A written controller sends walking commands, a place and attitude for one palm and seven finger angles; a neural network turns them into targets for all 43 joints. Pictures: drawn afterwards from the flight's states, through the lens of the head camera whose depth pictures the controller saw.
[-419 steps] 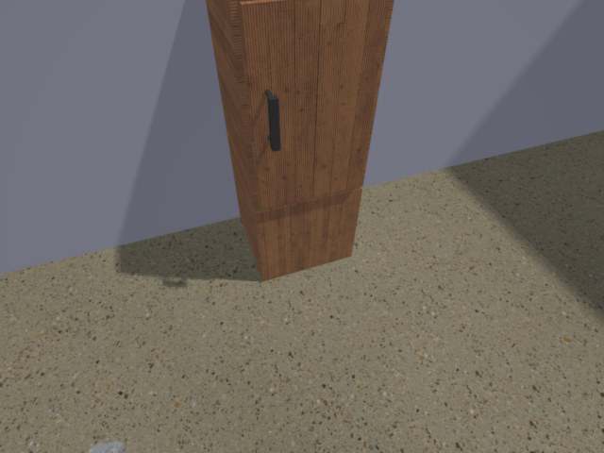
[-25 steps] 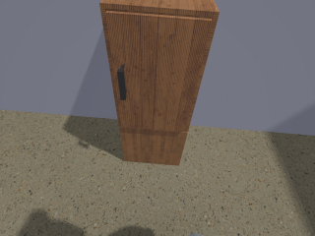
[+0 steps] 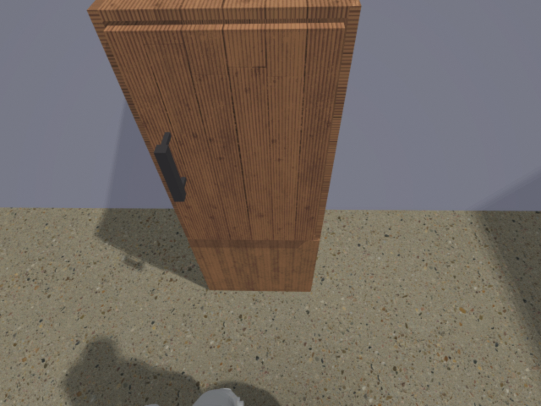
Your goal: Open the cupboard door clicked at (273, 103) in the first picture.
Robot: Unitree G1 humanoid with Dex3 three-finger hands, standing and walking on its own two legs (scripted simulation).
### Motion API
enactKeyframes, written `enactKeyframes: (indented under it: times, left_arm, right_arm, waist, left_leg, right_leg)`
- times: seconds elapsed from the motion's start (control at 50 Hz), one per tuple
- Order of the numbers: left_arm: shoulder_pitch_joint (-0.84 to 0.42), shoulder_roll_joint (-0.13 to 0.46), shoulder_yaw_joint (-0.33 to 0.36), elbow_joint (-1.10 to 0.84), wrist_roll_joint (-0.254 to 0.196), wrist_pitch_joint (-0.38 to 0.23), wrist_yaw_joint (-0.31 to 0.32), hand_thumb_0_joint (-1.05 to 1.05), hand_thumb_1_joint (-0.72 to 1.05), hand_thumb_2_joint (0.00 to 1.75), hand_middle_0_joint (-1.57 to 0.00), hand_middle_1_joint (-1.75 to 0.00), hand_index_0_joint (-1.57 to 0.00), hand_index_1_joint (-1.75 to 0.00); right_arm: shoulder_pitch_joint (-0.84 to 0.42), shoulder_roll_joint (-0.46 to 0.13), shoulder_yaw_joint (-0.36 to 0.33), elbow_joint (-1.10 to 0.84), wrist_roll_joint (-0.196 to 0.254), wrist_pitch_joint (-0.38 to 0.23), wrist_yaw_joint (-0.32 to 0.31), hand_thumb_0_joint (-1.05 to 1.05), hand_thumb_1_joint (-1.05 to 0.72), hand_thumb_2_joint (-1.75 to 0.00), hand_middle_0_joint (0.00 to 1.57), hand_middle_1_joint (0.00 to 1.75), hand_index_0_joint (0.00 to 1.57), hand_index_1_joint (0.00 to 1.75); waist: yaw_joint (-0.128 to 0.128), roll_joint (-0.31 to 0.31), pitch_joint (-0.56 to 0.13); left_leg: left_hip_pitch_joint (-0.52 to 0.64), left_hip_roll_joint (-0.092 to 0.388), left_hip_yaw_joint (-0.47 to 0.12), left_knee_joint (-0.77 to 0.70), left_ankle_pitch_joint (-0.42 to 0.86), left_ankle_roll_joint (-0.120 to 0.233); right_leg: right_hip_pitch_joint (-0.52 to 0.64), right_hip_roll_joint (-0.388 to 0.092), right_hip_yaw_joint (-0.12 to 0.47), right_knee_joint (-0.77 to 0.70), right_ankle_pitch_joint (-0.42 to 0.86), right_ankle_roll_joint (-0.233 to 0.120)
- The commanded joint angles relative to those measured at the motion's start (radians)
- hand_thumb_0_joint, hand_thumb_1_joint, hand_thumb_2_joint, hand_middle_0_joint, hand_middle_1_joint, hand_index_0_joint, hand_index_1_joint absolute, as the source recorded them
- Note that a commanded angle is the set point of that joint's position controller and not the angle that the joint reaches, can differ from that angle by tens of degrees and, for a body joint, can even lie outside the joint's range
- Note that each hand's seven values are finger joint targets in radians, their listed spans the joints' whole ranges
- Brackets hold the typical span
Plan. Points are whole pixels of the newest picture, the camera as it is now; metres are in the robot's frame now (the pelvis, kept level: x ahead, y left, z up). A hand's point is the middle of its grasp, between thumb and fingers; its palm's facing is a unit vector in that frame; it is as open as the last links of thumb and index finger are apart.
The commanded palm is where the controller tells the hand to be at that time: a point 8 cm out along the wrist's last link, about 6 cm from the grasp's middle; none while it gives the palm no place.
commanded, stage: come to a stop and stand still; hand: left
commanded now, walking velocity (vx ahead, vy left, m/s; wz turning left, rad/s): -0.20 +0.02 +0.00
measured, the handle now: (173, 168) +0.55 +0.23 -0.01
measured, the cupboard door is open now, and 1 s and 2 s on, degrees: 0 0 0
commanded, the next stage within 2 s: look again from close up in 1.22 s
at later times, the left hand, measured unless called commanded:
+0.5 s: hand out of the picture -0.01 +0.26 -0.17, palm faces +0.00 -0.98 -0.19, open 7.4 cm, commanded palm none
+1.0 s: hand out of the picture -0.06 +0.14 -0.16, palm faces +0.01 -0.98 -0.21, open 7.3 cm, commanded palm none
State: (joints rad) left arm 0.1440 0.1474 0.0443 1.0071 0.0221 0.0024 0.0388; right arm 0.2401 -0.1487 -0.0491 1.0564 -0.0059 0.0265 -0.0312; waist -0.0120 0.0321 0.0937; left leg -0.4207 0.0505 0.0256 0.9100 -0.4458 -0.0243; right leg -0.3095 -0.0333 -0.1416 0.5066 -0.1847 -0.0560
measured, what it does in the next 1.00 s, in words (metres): steps on the spot: left foot, then right foot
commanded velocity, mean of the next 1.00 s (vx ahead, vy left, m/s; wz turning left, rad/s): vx -0.01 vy -0.07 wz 0.00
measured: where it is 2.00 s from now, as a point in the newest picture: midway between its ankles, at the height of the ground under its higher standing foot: outside the picture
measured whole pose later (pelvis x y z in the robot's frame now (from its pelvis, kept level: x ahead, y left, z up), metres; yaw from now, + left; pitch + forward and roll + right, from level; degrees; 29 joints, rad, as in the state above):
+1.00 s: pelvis -0.07 -0.03 +0.01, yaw -2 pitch -1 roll +0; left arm 0.30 0.11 0.01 1.12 0.01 0.01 0.04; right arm 0.34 -0.14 -0.04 1.15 -0.02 0.03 -0.03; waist -0.02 0.06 0.00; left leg -0.25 0.08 0.02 0.59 -0.31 -0.01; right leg -0.15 0.04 -0.10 0.43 -0.27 -0.07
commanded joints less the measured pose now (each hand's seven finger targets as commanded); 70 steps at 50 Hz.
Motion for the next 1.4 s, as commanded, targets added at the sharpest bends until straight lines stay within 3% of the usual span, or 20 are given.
enactKeyframes:
  times: [0.0,0.08,0.12,0.16,0.18,0.24,0.3,0.5,0.64,0.68,0.72,0.74,0.76,0.84,0.94,1.1,1.28,1.3,1.34,1.38]
  left_arm:
    - [0.066,0.185,0.046,-0.052,0.008,0.004,0.007,0.0,0.9,0.9,-0.2,-0.3,-0.2,-0.3]
    - [0.031,0.196,0.05,-0.071,0.011,0.016,0.004,0.0,0.9,0.9,-0.2,-0.3,-0.2,-0.3]
    - [0.032,0.181,0.047,-0.07,0.001,0.026,0.002,0.0,0.9,0.9,-0.2,-0.3,-0.2,-0.3]
    - [0.102,0.08,0.026,-0.081,-0.015,0.039,-0.003,0.0,0.9,0.9,-0.2,-0.3,-0.2,-0.3]
    - [0.085,0.116,0.031,-0.081,-0.007,0.044,0.002,0.0,0.9,0.9,-0.2,-0.3,-0.2,-0.3]
    - [0.122,0.132,0.046,-0.034,0.001,0.052,-0.011,0.0,0.9,0.9,-0.2,-0.3,-0.2,-0.3]
    - [0.159,0.145,0.047,-0.003,0.0,0.044,-0.023,0.0,0.9,0.9,-0.2,-0.3,-0.2,-0.3]
    - [0.101,0.108,0.029,-0.007,-0.001,0.056,-0.034,0.0,0.9,0.9,-0.2,-0.3,-0.2,-0.3]
    - [0.201,0.075,0.006,0.059,-0.013,0.036,-0.026,0.0,0.9,0.9,-0.2,-0.3,-0.2,-0.3]
    - [0.264,0.102,0.009,0.088,-0.006,0.023,-0.016,0.0,0.9,0.9,-0.2,-0.3,-0.2,-0.3]
    - [0.178,0.196,0.012,0.06,-0.004,0.012,-0.006,0.0,0.9,0.9,-0.2,-0.3,-0.2,-0.3]
    - [0.117,0.201,0.01,0.033,-0.003,0.015,-0.004,0.0,0.9,0.9,-0.2,-0.3,-0.2,-0.3]
    - [0.097,0.177,0.011,0.028,-0.006,0.006,0.001,0.0,0.9,0.9,-0.2,-0.3,-0.2,-0.3]
    - [0.12,0.097,-0.01,0.052,-0.011,-0.009,-0.001,0.0,0.9,0.9,-0.2,-0.3,-0.2,-0.3]
    - [0.193,0.078,-0.014,0.08,-0.015,-0.019,-0.003,0.0,0.9,0.9,-0.2,-0.3,-0.2,-0.3]
    - [0.223,0.066,-0.017,0.118,-0.023,-0.02,0.002,0.0,0.9,0.9,-0.2,-0.3,-0.2,-0.3]
    - [0.237,0.045,-0.026,0.137,-0.016,-0.017,0.001,0.0,0.9,0.9,-0.2,-0.3,-0.2,-0.3]
    - [0.236,0.246,-0.027,0.033,0.009,-0.04,0.013,0.0,0.9,0.9,-0.2,-0.3,-0.2,-0.3]
    - [0.235,0.194,0.014,0.036,0.003,-0.055,0.017,0.0,0.9,0.9,-0.2,-0.3,-0.2,-0.3]
    - [0.249,0.184,0.013,0.006,0.002,-0.052,0.015,0.0,0.9,0.9,-0.2,-0.3,-0.2,-0.3]
  right_arm:
    - [0.081,-0.043,-0.017,-0.037,-0.003,0.019,0.007,0.0,-0.9,-0.9,0.2,0.3,0.2,0.3]
    - [0.068,-0.055,-0.021,-0.054,-0.001,0.012,0.008,0.0,-0.9,-0.9,0.2,0.3,0.2,0.3]
    - [0.113,-0.067,-0.021,-0.038,-0.002,-0.004,0.01,0.0,-0.9,-0.9,0.2,0.3,0.2,0.3]
    - [0.074,-0.209,-0.039,-0.084,-0.019,-0.023,0.005,0.0,-0.9,-0.9,0.2,0.3,0.2,0.3]
    - [0.028,-0.219,-0.036,-0.106,-0.023,-0.017,-0.003,0.0,-0.9,-0.9,0.2,0.3,0.2,0.3]
    - [-0.067,-0.173,-0.016,-0.119,-0.025,-0.027,-0.026,0.0,-0.9,-0.9,0.2,0.3,0.2,0.3]
    - [-0.027,-0.159,-0.011,-0.105,-0.014,-0.036,-0.031,0.0,-0.9,-0.9,0.2,0.3,0.2,0.3]
    - [0.09,-0.178,-0.029,-0.04,-0.019,-0.027,-0.025,0.0,-0.9,-0.9,0.2,0.3,0.2,0.3]
    - [0.056,-0.186,-0.035,-0.008,-0.019,-0.017,-0.002,0.0,-0.9,-0.9,0.2,0.3,0.2,0.3]
    - [0.061,-0.133,-0.029,0.002,-0.01,-0.012,0.002,0.0,-0.9,-0.9,0.2,0.3,0.2,0.3]
    - [0.056,-0.037,0.0,-0.011,-0.004,-0.004,0.012,0.0,-0.9,-0.9,0.2,0.3,0.2,0.3]
    - [0.056,-0.049,-0.004,-0.011,-0.011,0.002,0.017,0.0,-0.9,-0.9,0.2,0.3,0.2,0.3]
    - [0.051,-0.051,-0.007,0.001,-0.018,0.011,0.017,0.0,-0.9,-0.9,0.2,0.3,0.2,0.3]
    - [0.13,-0.028,0.004,0.052,-0.014,0.002,0.012,0.0,-0.9,-0.9,0.2,0.3,0.2,0.3]
    - [0.12,-0.02,0.013,0.06,-0.011,-0.009,-0.004,0.0,-0.9,-0.9,0.2,0.3,0.2,0.3]
    - [0.121,-0.039,0.024,0.098,-0.002,-0.037,-0.027,0.0,-0.9,-0.9,0.2,0.3,0.2,0.3]
    - [0.103,-0.029,0.031,0.094,-0.006,-0.028,-0.026,0.0,-0.9,-0.9,0.2,0.3,0.2,0.3]
    - [0.04,-0.173,0.015,-0.046,-0.013,-0.026,-0.003,0.0,-0.9,-0.9,0.2,0.3,0.2,0.3]
    - [0.051,-0.138,-0.01,-0.057,-0.018,-0.054,-0.021,0.0,-0.9,-0.9,0.2,0.3,0.2,0.3]
    - [0.063,-0.131,-0.01,-0.07,-0.009,-0.047,-0.021,0.0,-0.9,-0.9,0.2,0.3,0.2,0.3]
  waist:
    - [0.026,-0.171,-0.143]
    - [0.004,-0.233,-0.151]
    - [-0.023,-0.179,-0.171]
    - [-0.003,0.297,-0.138]
    - [-0.009,0.207,-0.111]
    - [0.034,0.133,-0.069]
    - [0.022,0.079,-0.121]
    - [-0.038,0.161,-0.094]
    - [0.012,0.164,-0.091]
    - [0.036,0.043,-0.083]
    - [0.015,-0.236,0.001]
    - [0.006,-0.206,0.014]
    - [0.016,-0.316,0.061]
    - [-0.008,-0.178,0.085]
    - [0.01,-0.127,0.019]
    - [0.015,0.032,-0.103]
    - [0.012,-0.039,0.024]
    - [-0.016,-0.108,0.103]
    - [0.006,-0.047,-0.149]
    - [0.015,-0.093,-0.185]
  left_leg:
    - [0.048,-0.02,-0.005,-0.005,0.004,-0.02]
    - [0.126,-0.023,0.009,-0.176,0.079,-0.018]
    - [0.273,-0.012,0.016,-0.425,0.284,-0.009]
    - [0.245,0.334,-0.358,-0.641,0.623,0.104]
    - [0.135,0.374,-0.371,-0.646,0.628,0.185]
    - [0.143,0.264,-0.227,-0.629,0.575,0.163]
    - [0.289,0.229,-0.156,-0.62,0.6,0.132]
    - [0.341,0.249,-0.192,-0.691,0.347,0.156]
    - [0.159,0.18,-0.165,-0.729,0.043,0.107]
    - [0.07,0.094,-0.079,-0.635,0.013,0.038]
    - [0.053,0.001,0.019,-0.432,0.045,-0.005]
    - [0.103,-0.001,0.006,-0.341,0.037,0.0]
    - [0.075,0.01,-0.016,-0.274,0.048,0.009]
    - [0.08,0.014,-0.007,-0.217,0.126,0.014]
    - [0.139,0.022,-0.007,-0.331,0.138,0.005]
    - [0.312,0.072,-0.024,-0.492,0.492,0.019]
    - [0.28,0.058,-0.025,-0.549,0.332,0.019]
    - [0.201,0.015,-0.055,-0.446,0.346,0.025]
    - [0.175,0.005,-0.025,-0.378,0.252,0.042]
    - [0.145,-0.007,-0.026,-0.325,0.176,0.046]
  right_leg:
    - [0.086,-0.287,0.21,-0.126,0.604,-0.154]
    - [0.064,-0.256,0.198,-0.092,0.455,-0.118]
    - [0.01,-0.199,0.166,0.002,0.263,-0.047]
    - [-0.157,0.01,0.057,0.284,-0.359,0.075]
    - [-0.104,0.015,0.162,0.431,-0.406,0.065]
    - [-0.158,0.024,0.222,0.613,-0.255,0.077]
    - [-0.212,0.023,0.214,0.655,-0.169,0.103]
    - [-0.114,-0.011,0.148,0.351,-0.263,0.112]
    - [0.151,0.022,0.06,-0.029,-0.156,0.069]
    - [0.272,-0.025,0.102,-0.2,-0.082,0.054]
    - [0.051,-0.26,0.368,-0.405,-0.433,-0.034]
    - [-0.061,-0.283,0.377,-0.431,-0.504,-0.059]
    - [-0.102,-0.244,0.369,-0.438,-0.479,-0.055]
    - [-0.029,-0.171,0.248,-0.335,-0.163,-0.059]
    - [0.068,-0.174,0.255,-0.25,0.06,-0.07]
    - [0.176,-0.087,0.188,-0.149,0.325,0.026]
    - [0.104,-0.082,0.196,-0.234,0.084,0.023]
    - [0.063,-0.068,0.203,-0.175,0.298,0.051]
    - [0.221,-0.154,0.27,-0.102,0.484,0.023]
    - [0.247,-0.175,0.295,-0.13,0.398,-0.002]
